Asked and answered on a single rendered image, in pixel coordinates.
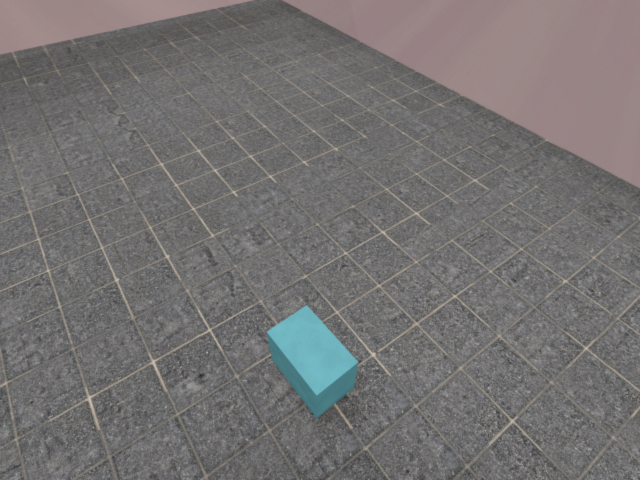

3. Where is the carton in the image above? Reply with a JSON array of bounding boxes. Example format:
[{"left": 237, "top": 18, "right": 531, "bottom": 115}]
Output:
[{"left": 267, "top": 305, "right": 358, "bottom": 418}]

